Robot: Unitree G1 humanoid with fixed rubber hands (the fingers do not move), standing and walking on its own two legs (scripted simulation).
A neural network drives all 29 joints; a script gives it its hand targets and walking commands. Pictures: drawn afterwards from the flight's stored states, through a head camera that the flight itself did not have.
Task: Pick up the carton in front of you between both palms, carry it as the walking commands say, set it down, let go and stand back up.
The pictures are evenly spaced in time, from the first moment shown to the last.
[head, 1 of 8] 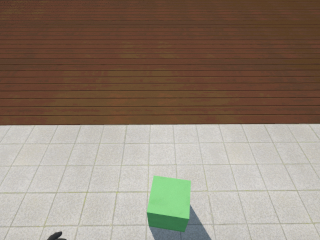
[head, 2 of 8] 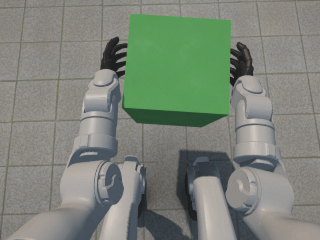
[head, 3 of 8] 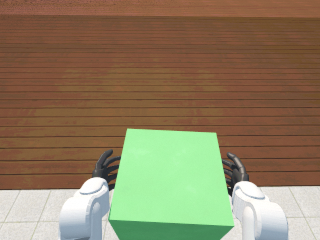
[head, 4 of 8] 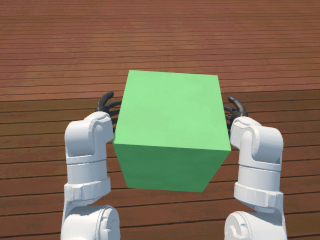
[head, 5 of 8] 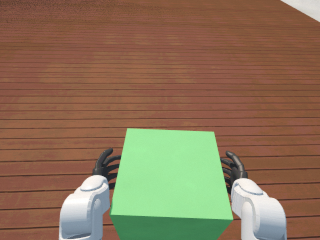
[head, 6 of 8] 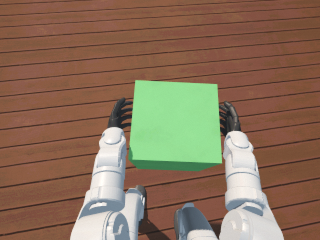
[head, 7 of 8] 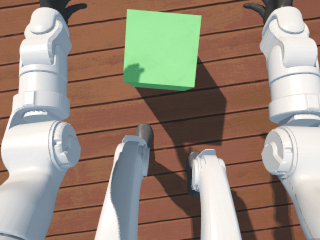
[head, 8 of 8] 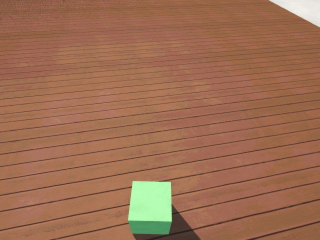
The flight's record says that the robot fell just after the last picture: no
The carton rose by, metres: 0.93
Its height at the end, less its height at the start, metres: +0.22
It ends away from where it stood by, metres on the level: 5.60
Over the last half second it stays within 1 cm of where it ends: yes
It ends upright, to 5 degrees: yes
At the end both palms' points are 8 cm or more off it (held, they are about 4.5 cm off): yes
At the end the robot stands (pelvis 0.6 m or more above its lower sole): yes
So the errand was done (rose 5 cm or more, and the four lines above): yes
